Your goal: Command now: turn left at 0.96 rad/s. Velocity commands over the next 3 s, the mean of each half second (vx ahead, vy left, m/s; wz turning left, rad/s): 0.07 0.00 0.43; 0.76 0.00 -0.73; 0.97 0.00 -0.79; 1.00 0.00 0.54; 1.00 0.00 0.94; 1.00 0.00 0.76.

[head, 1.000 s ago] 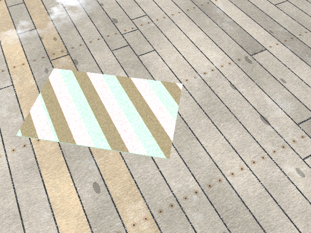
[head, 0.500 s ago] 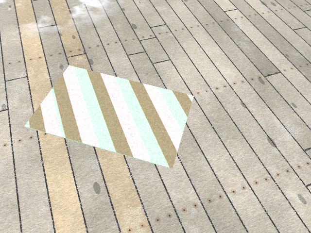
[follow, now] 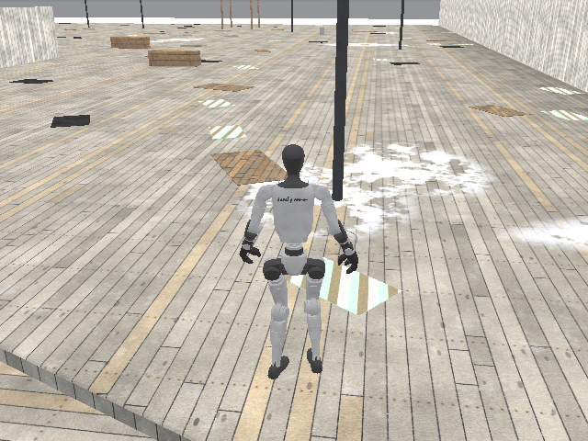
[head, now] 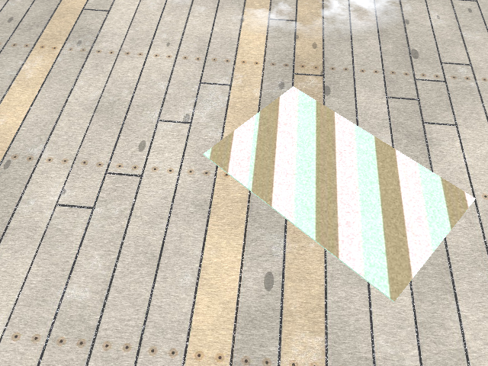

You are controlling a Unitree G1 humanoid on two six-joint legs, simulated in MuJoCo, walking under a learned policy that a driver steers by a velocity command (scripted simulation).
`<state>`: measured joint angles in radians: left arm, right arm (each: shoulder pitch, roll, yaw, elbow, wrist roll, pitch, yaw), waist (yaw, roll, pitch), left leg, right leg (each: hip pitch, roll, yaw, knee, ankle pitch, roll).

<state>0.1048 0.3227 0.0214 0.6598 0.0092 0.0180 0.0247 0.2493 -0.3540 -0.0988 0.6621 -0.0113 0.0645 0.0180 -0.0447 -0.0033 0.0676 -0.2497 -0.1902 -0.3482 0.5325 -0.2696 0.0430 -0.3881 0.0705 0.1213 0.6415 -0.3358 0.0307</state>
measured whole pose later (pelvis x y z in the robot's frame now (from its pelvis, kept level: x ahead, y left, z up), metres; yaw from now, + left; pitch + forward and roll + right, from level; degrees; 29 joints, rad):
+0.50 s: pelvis +0.03 +0.00 +0.00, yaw +10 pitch +0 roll +0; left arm 0.33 0.28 0.04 0.78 0.00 0.04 -0.02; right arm 0.21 -0.24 -0.01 0.73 -0.04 0.02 0.00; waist 0.04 -0.03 0.02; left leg -0.16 -0.03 0.01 0.46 -0.30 0.04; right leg -0.39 0.03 0.05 0.83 -0.41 -0.04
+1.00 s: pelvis +0.30 -0.08 -0.05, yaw -15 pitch +2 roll +0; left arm 0.10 0.33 0.07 0.68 0.02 0.01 -0.06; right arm 0.40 -0.27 -0.03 0.87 -0.03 -0.06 0.01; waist -0.02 0.00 0.05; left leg -0.01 0.14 0.13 1.12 -0.37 -0.04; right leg -0.59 0.08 -0.13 0.82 -0.26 -0.16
